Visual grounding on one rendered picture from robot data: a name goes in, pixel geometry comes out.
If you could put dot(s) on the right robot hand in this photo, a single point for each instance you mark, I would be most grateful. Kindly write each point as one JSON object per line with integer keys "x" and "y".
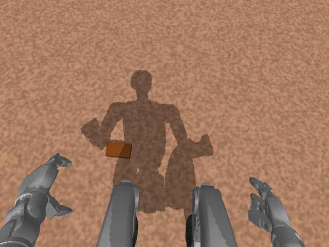
{"x": 271, "y": 213}

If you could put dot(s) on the left robot hand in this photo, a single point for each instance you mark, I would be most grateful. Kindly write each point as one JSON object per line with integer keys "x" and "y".
{"x": 41, "y": 179}

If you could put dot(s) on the small box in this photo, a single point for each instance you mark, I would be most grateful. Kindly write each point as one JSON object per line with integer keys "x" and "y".
{"x": 121, "y": 150}

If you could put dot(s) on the left robot arm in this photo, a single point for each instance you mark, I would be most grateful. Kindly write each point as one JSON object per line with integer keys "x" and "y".
{"x": 22, "y": 225}

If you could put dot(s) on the right robot arm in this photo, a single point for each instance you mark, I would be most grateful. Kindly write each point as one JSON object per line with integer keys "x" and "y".
{"x": 284, "y": 236}

